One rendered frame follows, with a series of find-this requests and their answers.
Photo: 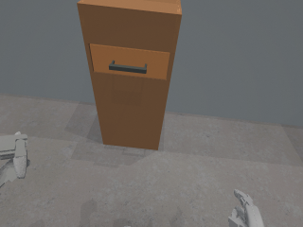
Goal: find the cabinet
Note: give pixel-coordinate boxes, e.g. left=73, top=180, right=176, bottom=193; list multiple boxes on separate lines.
left=77, top=0, right=182, bottom=150

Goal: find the drawer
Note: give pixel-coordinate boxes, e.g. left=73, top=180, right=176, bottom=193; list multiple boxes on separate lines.
left=89, top=44, right=170, bottom=79

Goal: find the handle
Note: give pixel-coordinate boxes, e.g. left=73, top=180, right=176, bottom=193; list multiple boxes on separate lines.
left=109, top=60, right=147, bottom=74

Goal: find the left robot hand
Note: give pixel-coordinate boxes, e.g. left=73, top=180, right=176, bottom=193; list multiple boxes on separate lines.
left=0, top=131, right=31, bottom=188

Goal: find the right robot hand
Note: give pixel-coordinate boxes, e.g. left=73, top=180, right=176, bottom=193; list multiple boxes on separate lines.
left=228, top=189, right=265, bottom=227

